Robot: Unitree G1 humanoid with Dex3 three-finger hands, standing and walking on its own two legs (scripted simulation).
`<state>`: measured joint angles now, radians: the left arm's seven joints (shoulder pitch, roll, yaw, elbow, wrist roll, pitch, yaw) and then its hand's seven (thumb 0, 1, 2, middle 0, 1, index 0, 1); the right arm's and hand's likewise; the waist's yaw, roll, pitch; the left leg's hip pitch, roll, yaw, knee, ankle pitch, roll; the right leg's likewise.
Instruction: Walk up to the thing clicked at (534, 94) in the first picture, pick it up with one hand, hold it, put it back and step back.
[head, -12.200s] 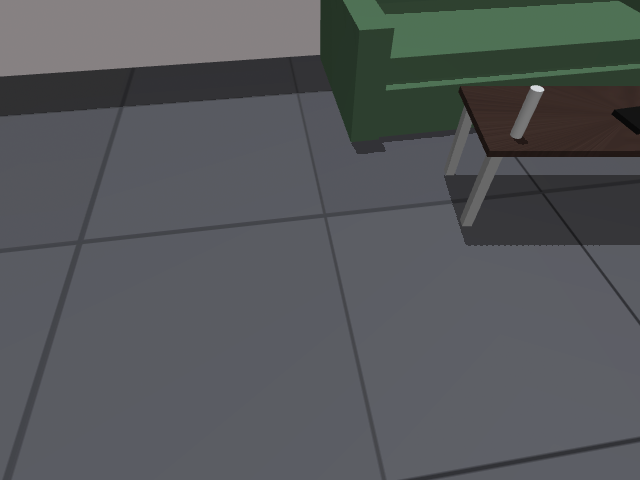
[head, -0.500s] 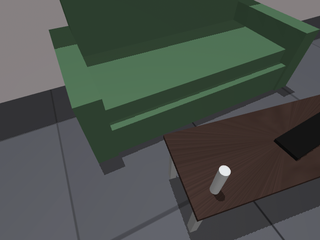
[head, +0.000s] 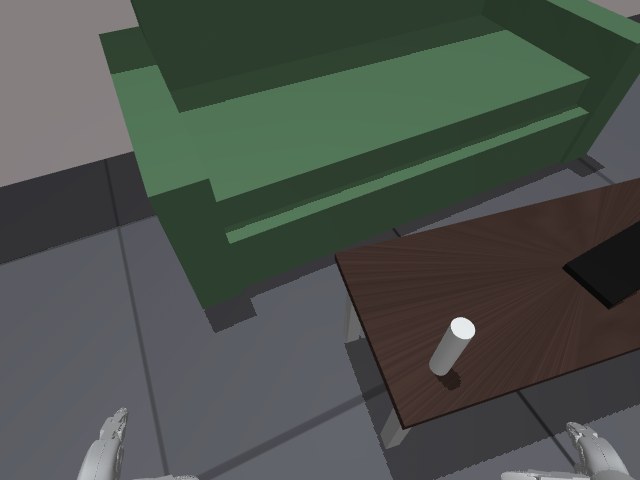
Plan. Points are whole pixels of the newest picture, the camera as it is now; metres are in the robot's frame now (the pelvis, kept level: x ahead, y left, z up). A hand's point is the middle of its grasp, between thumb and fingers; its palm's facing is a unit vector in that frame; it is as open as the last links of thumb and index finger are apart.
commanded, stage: go down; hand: right
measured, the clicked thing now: (449, 348) +0.38 -0.23 -0.26
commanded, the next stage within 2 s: none
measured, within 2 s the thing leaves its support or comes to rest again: neither
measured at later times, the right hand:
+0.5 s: hand (569, 461) +0.17 -0.30 -0.10, palm faces +0.13 +0.94 -0.31, open 17.5 cm
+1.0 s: hand (595, 452) +0.18 -0.33 -0.08, palm faces +0.18 +0.94 -0.30, open 17.6 cm
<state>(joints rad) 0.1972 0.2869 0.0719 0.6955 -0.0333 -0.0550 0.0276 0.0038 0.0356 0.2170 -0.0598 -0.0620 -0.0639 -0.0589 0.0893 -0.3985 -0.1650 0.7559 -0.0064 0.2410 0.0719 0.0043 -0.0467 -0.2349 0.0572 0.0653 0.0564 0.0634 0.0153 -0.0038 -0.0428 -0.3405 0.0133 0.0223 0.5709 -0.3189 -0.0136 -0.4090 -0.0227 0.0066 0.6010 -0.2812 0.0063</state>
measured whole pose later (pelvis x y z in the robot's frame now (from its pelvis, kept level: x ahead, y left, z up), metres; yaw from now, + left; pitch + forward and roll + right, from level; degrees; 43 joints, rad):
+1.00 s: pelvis +0.01 +0.00 -0.03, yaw -1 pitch +9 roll +2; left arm 0.41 0.27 0.03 0.32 -0.03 -0.11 0.11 -0.01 -0.55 0.08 -0.07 -0.05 -0.06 -0.06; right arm 0.28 -0.47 -0.37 0.35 0.06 0.28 0.24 -0.01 0.56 -0.08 0.02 0.06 0.03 0.06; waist 0.01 0.00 -0.10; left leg -0.50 0.01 0.04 0.82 -0.46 -0.02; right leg -0.60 -0.03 0.03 0.88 -0.43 0.01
